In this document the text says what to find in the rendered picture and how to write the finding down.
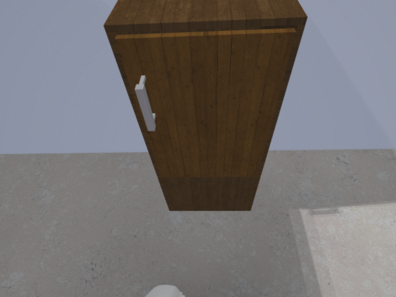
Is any robot left thigh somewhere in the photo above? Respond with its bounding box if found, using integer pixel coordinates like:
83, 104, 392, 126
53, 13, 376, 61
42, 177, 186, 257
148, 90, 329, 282
145, 285, 185, 297

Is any handle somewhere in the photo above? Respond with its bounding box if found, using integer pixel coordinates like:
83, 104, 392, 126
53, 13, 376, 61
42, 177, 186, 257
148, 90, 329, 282
135, 75, 156, 131

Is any cupboard door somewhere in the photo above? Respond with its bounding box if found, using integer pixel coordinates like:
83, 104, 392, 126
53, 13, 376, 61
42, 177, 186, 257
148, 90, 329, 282
114, 28, 296, 178

